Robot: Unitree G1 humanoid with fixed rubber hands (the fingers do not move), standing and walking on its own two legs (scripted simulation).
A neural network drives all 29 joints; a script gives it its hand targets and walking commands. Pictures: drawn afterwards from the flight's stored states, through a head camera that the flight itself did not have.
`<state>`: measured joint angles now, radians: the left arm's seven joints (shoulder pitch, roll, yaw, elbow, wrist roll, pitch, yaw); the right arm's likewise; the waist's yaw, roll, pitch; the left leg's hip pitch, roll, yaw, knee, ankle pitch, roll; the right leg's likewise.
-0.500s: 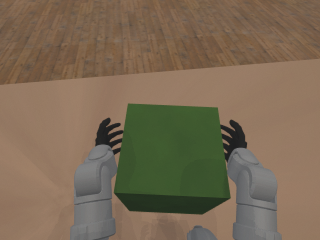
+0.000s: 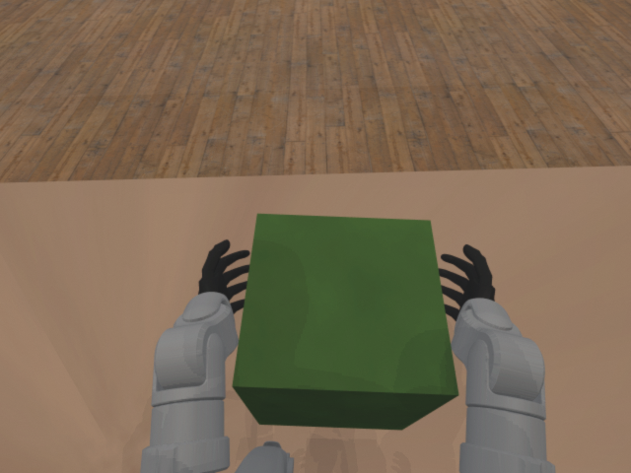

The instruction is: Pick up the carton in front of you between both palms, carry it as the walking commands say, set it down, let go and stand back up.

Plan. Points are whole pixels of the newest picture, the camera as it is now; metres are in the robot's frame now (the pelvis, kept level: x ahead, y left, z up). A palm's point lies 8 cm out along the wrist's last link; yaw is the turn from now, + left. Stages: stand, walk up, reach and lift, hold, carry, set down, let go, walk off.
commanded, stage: carry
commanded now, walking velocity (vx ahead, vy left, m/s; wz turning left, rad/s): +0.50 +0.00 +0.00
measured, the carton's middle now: (336, 332) +0.31 +0.02 -0.01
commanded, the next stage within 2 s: none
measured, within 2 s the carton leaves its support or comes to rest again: neither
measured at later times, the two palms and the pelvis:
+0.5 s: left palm (250, 153) +0.63 +0.20 +0.03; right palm (422, 164) +0.61 -0.11 +0.04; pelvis +0.30 +0.06 -0.04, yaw -1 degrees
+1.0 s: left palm (280, 103) +0.88 +0.18 -0.02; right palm (412, 105) +0.90 -0.12 -0.03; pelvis +0.57 +0.02 -0.08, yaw +0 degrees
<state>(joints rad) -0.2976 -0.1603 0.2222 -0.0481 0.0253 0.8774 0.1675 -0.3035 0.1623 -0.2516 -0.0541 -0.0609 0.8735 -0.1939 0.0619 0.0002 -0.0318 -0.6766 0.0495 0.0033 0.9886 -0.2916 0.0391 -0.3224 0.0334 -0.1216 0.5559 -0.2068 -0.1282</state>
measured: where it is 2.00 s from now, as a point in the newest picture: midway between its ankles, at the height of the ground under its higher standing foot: (330, 349)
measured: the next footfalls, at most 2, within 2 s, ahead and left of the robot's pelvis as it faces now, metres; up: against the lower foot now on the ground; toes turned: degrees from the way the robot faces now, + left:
left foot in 0.24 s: +0.31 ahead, +0.11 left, -0.04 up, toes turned +2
right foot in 0.76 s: +0.63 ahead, -0.03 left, -0.08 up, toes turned -5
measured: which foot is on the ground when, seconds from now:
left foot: up 0.00-0.22, down 0.24-0.76, up 0.78-1.00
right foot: down 0.00-0.22, up 0.24-0.74, down 0.76-1.00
